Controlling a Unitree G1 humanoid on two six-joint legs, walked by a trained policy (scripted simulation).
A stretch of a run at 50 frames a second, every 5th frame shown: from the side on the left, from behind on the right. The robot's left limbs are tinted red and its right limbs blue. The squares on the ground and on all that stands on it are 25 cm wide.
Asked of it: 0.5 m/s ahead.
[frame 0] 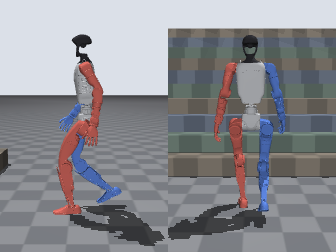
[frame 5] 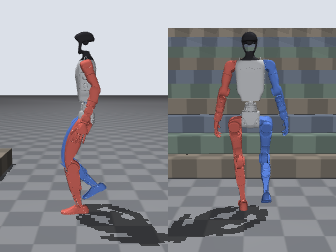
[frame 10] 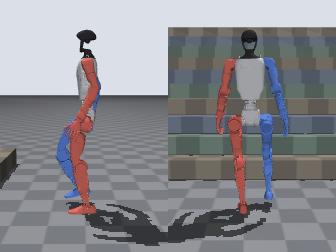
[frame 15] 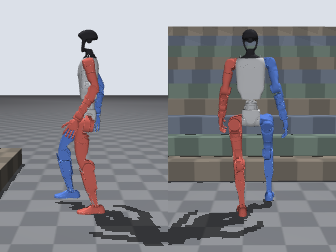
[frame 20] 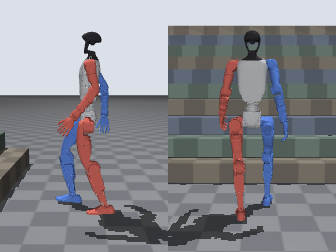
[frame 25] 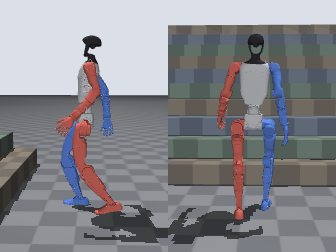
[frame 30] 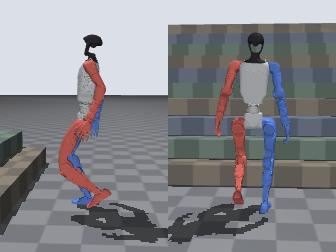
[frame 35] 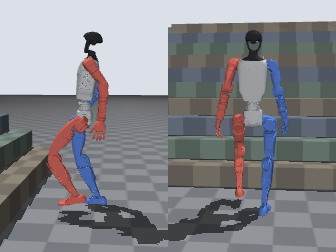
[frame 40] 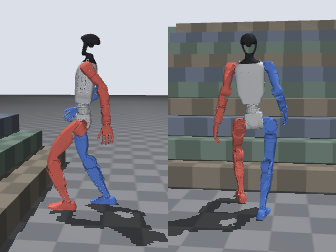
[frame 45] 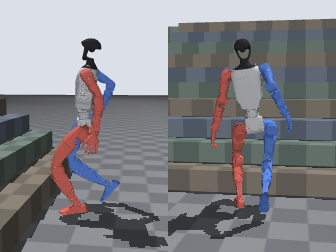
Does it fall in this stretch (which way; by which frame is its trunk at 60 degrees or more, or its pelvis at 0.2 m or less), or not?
no
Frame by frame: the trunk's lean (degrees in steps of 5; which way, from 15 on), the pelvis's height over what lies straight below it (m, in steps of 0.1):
0: 5, 0.8
5: 0, 0.8
10: 0, 0.8
15: 0, 0.8
20: 5, 0.8
25: 5, 0.7
30: 10, 0.7
35: 10, 0.8
40: 10, 0.7
45: 10, 0.7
